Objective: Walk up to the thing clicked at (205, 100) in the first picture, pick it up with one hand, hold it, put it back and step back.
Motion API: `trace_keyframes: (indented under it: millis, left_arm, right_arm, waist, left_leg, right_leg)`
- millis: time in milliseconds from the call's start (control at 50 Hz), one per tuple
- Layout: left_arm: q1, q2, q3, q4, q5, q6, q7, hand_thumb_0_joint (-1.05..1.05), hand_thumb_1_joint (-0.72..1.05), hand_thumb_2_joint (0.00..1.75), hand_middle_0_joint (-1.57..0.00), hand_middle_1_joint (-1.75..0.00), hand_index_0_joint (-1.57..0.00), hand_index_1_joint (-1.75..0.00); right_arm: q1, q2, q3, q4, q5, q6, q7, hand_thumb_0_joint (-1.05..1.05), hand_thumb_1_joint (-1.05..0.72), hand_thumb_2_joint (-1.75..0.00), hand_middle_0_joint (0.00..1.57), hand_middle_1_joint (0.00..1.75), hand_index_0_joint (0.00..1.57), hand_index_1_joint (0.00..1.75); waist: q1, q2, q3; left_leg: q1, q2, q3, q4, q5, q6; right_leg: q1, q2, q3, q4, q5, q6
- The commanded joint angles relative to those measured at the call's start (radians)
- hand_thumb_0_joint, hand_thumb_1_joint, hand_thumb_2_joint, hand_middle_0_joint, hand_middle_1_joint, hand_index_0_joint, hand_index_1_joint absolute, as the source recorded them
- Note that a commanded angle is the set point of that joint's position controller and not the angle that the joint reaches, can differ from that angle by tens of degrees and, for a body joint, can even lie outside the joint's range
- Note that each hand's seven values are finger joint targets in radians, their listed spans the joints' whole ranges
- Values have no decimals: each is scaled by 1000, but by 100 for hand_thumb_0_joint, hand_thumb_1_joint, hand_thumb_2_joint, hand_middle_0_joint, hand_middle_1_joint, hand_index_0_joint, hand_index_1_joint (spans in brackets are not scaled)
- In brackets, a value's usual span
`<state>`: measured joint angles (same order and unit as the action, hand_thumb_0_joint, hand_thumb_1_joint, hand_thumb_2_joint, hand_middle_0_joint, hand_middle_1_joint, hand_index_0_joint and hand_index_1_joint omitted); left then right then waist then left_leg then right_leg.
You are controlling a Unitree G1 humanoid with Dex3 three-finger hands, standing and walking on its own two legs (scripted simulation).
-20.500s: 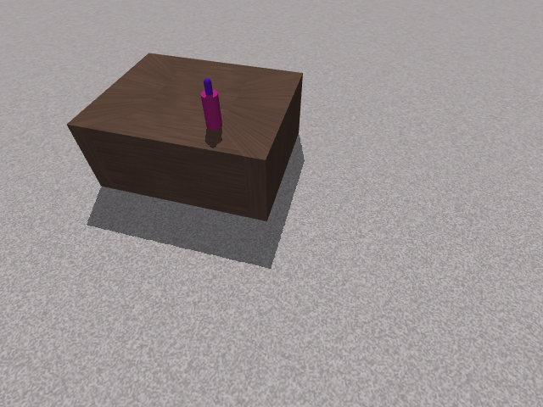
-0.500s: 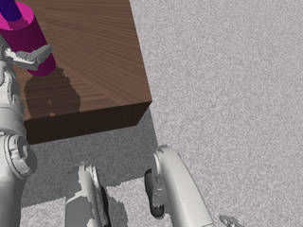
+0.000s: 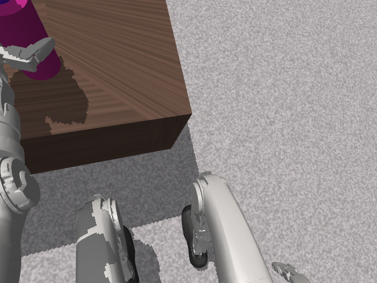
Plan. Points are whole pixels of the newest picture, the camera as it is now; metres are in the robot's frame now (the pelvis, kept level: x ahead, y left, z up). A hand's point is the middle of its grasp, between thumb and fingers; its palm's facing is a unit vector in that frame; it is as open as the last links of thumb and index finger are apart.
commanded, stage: loosen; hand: left
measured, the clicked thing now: (14, 22) +0.58 +0.20 +0.03
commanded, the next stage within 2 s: open in 0.14 s
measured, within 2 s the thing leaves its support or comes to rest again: rests again in 1.14 s
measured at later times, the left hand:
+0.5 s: hand (19, 27) +0.58 +0.20 +0.02, palm faces +0.09 -1.00 -0.03, open 10.3 cm
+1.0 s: hand out of the picture +0.59 +0.22 +0.05, palm faces +0.15 -0.99 -0.05, open 12.8 cm
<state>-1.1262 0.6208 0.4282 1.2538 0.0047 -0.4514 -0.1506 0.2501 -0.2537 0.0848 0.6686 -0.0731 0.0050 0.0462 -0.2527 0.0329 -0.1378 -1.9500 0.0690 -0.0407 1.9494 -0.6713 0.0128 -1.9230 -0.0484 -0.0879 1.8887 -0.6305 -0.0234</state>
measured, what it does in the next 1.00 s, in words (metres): stands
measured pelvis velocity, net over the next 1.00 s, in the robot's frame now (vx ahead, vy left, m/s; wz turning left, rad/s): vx -0.01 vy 0.00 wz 0.00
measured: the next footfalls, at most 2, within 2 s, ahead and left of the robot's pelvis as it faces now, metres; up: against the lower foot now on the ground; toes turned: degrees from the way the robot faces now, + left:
none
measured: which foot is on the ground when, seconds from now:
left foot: down 0.00-1.00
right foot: down 0.00-1.00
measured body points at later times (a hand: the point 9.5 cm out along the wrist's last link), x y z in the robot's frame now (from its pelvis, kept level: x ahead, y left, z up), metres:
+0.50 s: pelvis -0.01 +0.00 -0.01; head +0.23 +0.04 +0.37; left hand +0.57 +0.25 +0.02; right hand +0.02 -0.26 -0.12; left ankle +0.07 +0.12 -0.44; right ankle +0.09 -0.12 -0.44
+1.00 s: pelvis -0.01 +0.00 +0.00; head +0.23 +0.03 +0.38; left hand +0.57 +0.27 +0.06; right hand +0.02 -0.26 -0.12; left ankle +0.07 +0.12 -0.44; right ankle +0.09 -0.12 -0.44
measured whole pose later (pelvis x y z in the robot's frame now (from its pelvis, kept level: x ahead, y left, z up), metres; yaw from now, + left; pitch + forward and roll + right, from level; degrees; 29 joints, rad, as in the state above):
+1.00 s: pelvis -0.01 +0.00 +0.00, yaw +0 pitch +37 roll -5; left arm -1.16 0.65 0.45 1.12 0.01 -0.33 -0.12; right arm 0.25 -0.26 0.08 0.63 -0.04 0.05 0.01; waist -0.24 0.04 -0.12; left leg -1.94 0.06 -0.04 1.95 -0.66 0.02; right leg -1.91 -0.05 -0.08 1.88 -0.62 -0.02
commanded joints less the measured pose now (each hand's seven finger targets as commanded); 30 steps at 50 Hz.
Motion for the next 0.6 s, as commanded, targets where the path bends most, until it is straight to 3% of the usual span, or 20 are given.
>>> trace_keyframes:
  millis: [0, 20, 60, 100, 120, 180, 220, 240, 300, 420, 520, 540, 580]
  left_arm:
    - [-553, 256, 16, -275, -19, -93, 15, 0, 21, 133, -134, -146, -134, -147]
    - [-542, 252, 15, -255, -11, -86, 16, 0, 16, 125, -142, -146, -142, -146]
    - [-553, 241, 4, -278, -11, -81, 19, 0, 5, 109, -127, -130, -129, -130]
    - [-579, 214, -7, -274, -23, -75, 19, 0, 4, 94, -121, -121, -123, -119]
    - [-567, 239, 18, -294, -33, -75, 20, 0, 2, 91, -118, -117, -120, -116]
    - [-582, 216, -7, -301, -36, -64, 17, 0, -6, 80, -113, -110, -115, -108]
    - [-590, 231, -4, -316, -35, -60, 19, 0, -7, 75, -111, -105, -113, -103]
    - [-576, 236, -1, -302, -29, -56, 21, 0, -15, 77, -103, -99, -105, -99]
    - [-570, 206, -18, -306, -29, -49, 20, 0, -22, 68, -94, -89, -94, -89]
    - [-593, 209, -21, -324, -31, -45, 24, 0, -24, 55, -80, -73, -80, -73]
    - [-514, 180, -17, -232, -23, -26, 26, 0, -25, 47, -72, -63, -72, -63]
    - [-504, 190, -11, -243, -24, -25, 26, 0, -25, 46, -71, -61, -70, -61]
    - [-522, 202, -6, -239, -18, -23, 27, 0, -24, 46, -70, -61, -70, -61]
  right_arm:
    - [241, -207, -68, -5, -2, -2, -16, 0, -91, -91, 20, 30, 20, 30]
    - [248, -212, -69, -5, -1, -1, -18, 0, -92, -90, 20, 30, 20, 30]
    - [239, -219, -75, -12, -1, 3, -15, 0, -91, -90, 20, 30, 20, 30]
    - [243, -220, -76, -14, 4, 5, -17, 0, -91, -89, 20, 30, 20, 30]
    - [240, -224, -75, -19, 5, 3, -20, 0, -91, -89, 20, 30, 20, 30]
    - [235, -215, -73, -23, 7, 1, -23, 0, -92, -89, 20, 30, 20, 30]
    - [232, -220, -76, -23, 8, 0, -26, 0, -92, -89, 20, 30, 20, 30]
    - [239, -220, -77, -21, 8, 1, -26, 0, -92, -90, 20, 30, 20, 30]
    - [248, -220, -75, -21, 8, 3, -25, 0, -92, -90, 20, 30, 20, 30]
    - [244, -224, -75, -23, 11, 3, -27, 0, -92, -90, 20, 30, 20, 30]
    - [252, -225, -79, -26, 11, 9, -27, 0, -91, -90, 20, 30, 20, 30]
    - [241, -226, -77, -28, 10, 9, -28, 0, -91, -90, 20, 30, 20, 30]
    - [255, -223, -80, -31, 9, 12, -27, 0, -91, -90, 20, 30, 20, 30]
  waist:
    - [-16, 236, -761]
    - [-17, 249, -750]
    - [-11, 279, -756]
    - [-27, 273, -721]
    - [-13, 257, -733]
    - [-26, 253, -727]
    - [-15, 252, -763]
    - [-16, 259, -758]
    - [-17, 262, -763]
    - [-18, 276, -732]
    - [-19, 234, -681]
    - [-4, 221, -683]
    - [-12, 196, -711]
  left_leg:
    - [458, -39, -13, -179, 263, 18]
    - [487, -38, -20, -183, 281, 15]
    - [524, -35, -25, -191, 273, 9]
    - [498, -37, -31, -202, 221, 7]
    - [493, -37, -30, -197, 224, 8]
    - [463, -40, -23, -197, 189, 12]
    - [491, -38, -25, -187, 219, 13]
    - [486, -38, -22, -190, 224, 12]
    - [510, -36, -29, -184, 273, 9]
    - [505, -36, -38, -192, 242, 6]
    - [463, -39, -32, -193, 220, 10]
    - [452, -39, -27, -185, 223, 13]
    - [426, -41, -17, -170, 230, 19]
  right_leg:
    - [452, 48, 59, -202, 278, -16]
    - [411, 47, 46, -191, 278, -22]
    - [372, 48, 40, -183, 249, -26]
    - [353, 47, 32, -186, 210, -27]
    - [370, 46, 31, -182, 220, -24]
    - [389, 44, 36, -190, 207, -20]
    - [375, 44, 37, -185, 223, -22]
    - [380, 45, 39, -185, 227, -22]
    - [372, 44, 30, -168, 258, -25]
    - [337, 40, 29, -163, 229, -27]
    - [337, 38, 29, -172, 219, -25]
    - [348, 40, 33, -172, 223, -24]
    - [384, 43, 40, -178, 241, -20]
